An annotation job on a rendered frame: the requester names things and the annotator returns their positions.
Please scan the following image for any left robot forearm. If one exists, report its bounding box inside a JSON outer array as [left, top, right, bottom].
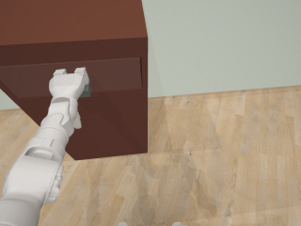
[[2, 94, 78, 197]]

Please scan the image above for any left robot upper arm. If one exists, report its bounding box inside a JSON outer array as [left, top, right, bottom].
[[0, 155, 64, 226]]

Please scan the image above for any handle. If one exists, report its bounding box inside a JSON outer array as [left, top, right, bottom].
[[79, 78, 91, 98]]

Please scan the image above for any cabinet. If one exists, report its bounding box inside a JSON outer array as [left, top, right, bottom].
[[0, 0, 149, 161]]

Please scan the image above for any drawer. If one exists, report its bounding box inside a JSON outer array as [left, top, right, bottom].
[[0, 57, 141, 98]]

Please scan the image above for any left robot hand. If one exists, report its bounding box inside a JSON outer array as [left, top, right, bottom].
[[49, 67, 89, 129]]

